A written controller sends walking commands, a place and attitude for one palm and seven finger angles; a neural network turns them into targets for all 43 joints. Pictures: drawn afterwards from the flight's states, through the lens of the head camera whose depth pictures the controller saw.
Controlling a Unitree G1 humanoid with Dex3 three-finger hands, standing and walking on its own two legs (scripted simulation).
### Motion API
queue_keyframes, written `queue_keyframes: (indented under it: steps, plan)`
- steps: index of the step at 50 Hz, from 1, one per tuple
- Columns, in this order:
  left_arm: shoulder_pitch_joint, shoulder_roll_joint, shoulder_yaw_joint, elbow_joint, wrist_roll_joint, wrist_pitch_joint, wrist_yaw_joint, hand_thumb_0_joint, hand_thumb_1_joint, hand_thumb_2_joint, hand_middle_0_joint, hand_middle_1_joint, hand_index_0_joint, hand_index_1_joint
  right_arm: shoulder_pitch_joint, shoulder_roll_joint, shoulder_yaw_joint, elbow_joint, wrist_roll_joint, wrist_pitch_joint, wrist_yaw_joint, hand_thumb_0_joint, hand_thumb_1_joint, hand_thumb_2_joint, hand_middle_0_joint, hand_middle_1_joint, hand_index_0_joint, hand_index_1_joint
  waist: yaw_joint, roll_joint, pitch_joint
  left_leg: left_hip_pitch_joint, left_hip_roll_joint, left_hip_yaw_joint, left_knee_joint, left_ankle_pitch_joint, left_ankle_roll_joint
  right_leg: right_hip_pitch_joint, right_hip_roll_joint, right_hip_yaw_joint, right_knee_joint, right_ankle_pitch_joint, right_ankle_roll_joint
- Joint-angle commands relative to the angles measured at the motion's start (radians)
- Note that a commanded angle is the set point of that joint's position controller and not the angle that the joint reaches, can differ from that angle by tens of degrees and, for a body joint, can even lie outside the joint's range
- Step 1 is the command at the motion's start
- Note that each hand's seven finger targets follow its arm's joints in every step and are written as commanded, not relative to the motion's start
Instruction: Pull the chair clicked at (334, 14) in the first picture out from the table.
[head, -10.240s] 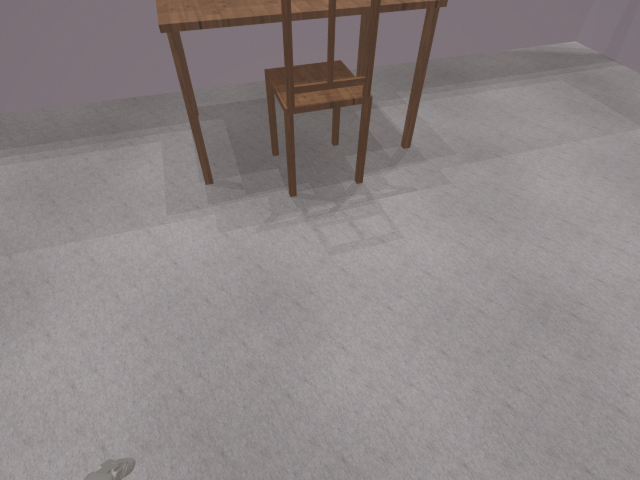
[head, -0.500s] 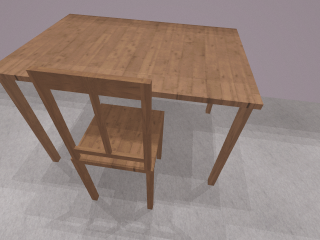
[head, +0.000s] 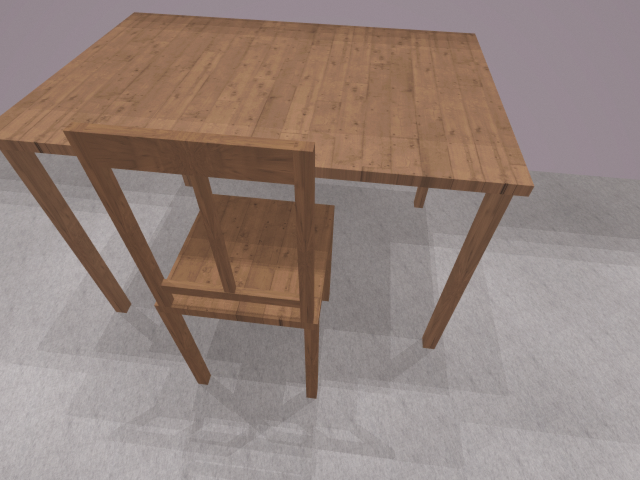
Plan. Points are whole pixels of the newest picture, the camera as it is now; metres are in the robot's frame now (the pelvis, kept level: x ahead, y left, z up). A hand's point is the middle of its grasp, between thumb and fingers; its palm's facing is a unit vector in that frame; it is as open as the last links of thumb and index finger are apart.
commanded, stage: look again from close up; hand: left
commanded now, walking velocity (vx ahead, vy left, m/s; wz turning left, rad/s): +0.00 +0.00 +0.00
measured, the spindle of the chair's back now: (216, 240) +0.52 +0.22 -0.06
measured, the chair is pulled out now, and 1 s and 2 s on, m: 0.00 0.00 0.00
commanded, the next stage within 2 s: shuffle to correct the standing spot in 0.92 s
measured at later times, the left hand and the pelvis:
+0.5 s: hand out of the picture -0.02 +0.13 -0.18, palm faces +0.03 -0.98 -0.17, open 7.3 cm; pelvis -0.01 -0.02 +0.00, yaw +0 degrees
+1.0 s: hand out of the picture -0.02 +0.13 -0.17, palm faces +0.03 -0.98 -0.18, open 7.3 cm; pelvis -0.01 -0.02 +0.00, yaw +0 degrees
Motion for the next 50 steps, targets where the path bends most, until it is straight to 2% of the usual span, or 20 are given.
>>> queue_keyframes:
  steps: [1,10,20,24,32,34,38,41,50]
  plan:
    - [0.064,0.08,0.018,-0.024,-0.003,-0.022,0.004,0.0,0.9,0.9,-0.2,-0.3,-0.2,-0.3,0.031,-0.113,-0.021,-0.03,0.005,-0.022,-0.009,0.0,-0.9,-0.9,0.2,0.3,0.2,0.3,0.003,0.003,0.036,-0.056,0.132,-0.154,-0.172,-0.122,-0.015,-0.022,-0.028,0.031,-0.067,0.002,-0.05]
    - [0.084,0.061,0.017,0.0,-0.004,-0.029,0.008,0.0,0.9,0.9,-0.2,-0.3,-0.2,-0.3,0.056,-0.083,-0.018,0.005,0.006,-0.02,-0.009,0.0,-0.9,-0.9,0.2,0.3,0.2,0.3,-0.001,-0.016,0.041,-0.048,0.121,-0.13,-0.138,-0.087,-0.022,-0.046,-0.033,0.053,-0.085,-0.012,-0.057]
    - [0.078,0.056,0.023,-0.005,-0.005,-0.031,0.01,0.0,0.9,0.9,-0.2,-0.3,-0.2,-0.3,0.072,-0.06,-0.017,0.014,0.002,-0.012,-0.006,0.0,-0.9,-0.9,0.2,0.3,0.2,0.3,-0.004,-0.017,0.081,-0.072,0.108,-0.12,-0.118,-0.126,-0.032,-0.106,-0.032,0.079,-0.121,-0.122,-0.065]
    - [0.077,0.055,0.027,-0.011,-0.004,-0.031,0.009,0.0,0.9,0.9,-0.2,-0.3,-0.2,-0.3,0.078,-0.055,-0.017,0.014,0.001,-0.012,-0.007,0.0,-0.9,-0.9,0.2,0.3,0.2,0.3,-0.003,-0.016,0.071,-0.078,0.108,-0.12,-0.113,-0.124,-0.032,-0.103,-0.032,0.079,-0.123,-0.128,-0.066]
    - [0.071,0.048,0.029,-0.014,-0.006,-0.034,0.008,0.0,0.9,0.9,-0.2,-0.3,-0.2,-0.3,0.09,-0.052,-0.016,0.014,0.002,-0.017,-0.008,0.0,-0.9,-0.9,0.2,0.3,0.2,0.3,-0.004,-0.017,0.041,-0.063,0.116,-0.117,-0.111,-0.076,-0.034,-0.076,-0.03,0.074,-0.11,-0.067,-0.069]
    - [0.07,0.049,0.028,-0.015,-0.005,-0.032,0.008,0.0,0.9,0.9,-0.2,-0.3,-0.2,-0.3,0.085,-0.055,-0.016,0.014,0.002,-0.014,-0.008,0.0,-0.9,-0.9,0.2,0.3,0.2,0.3,-0.002,-0.003,0.064,-0.077,0.118,-0.122,-0.12,-0.107,-0.035,-0.09,-0.026,0.072,-0.115,-0.091,-0.067]
    - [0.074,0.051,0.029,-0.015,-0.004,-0.032,0.007,0.0,0.9,0.9,-0.2,-0.3,-0.2,-0.3,0.091,-0.054,-0.017,0.016,0.002,-0.013,-0.007,0.0,-0.9,-0.9,0.2,0.3,0.2,0.3,-0.001,-0.006,0.063,-0.08,0.119,-0.125,-0.126,-0.125,-0.033,-0.09,-0.024,0.07,-0.119,-0.106,-0.067]
    - [0.073,0.051,0.03,-0.015,-0.005,-0.033,0.006,0.0,0.9,0.9,-0.2,-0.3,-0.2,-0.3,0.094,-0.051,-0.017,0.015,0.001,-0.013,-0.007,0.0,-0.9,-0.9,0.2,0.3,0.2,0.3,-0.003,-0.024,0.054,-0.073,0.115,-0.117,-0.113,-0.106,-0.035,-0.093,-0.027,0.079,-0.121,-0.106,-0.068]
    - [0.073,0.045,0.03,-0.011,-0.005,-0.035,0.005,0.0,0.9,0.9,-0.2,-0.3,-0.2,-0.3,0.09,-0.053,-0.016,0.018,0.002,-0.018,-0.009,0.0,-0.9,-0.9,0.2,0.3,0.2,0.3,-0.003,-0.004,0.038,-0.059,0.122,-0.121,-0.12,-0.075,-0.034,-0.077,-0.024,0.073,-0.109,-0.053,-0.068]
